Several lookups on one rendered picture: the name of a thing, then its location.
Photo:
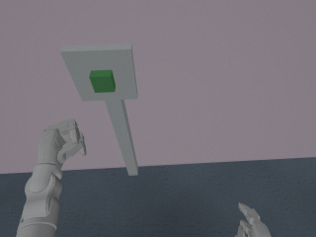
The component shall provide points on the robot left forearm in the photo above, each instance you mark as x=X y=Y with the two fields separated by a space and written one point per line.
x=41 y=210

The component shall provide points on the left robot hand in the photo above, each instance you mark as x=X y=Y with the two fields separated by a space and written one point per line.
x=55 y=149

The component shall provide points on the panel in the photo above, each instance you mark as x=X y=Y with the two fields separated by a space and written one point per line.
x=80 y=60

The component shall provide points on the right robot hand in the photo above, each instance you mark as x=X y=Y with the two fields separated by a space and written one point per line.
x=258 y=228

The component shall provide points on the button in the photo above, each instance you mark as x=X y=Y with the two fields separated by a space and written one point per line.
x=103 y=81

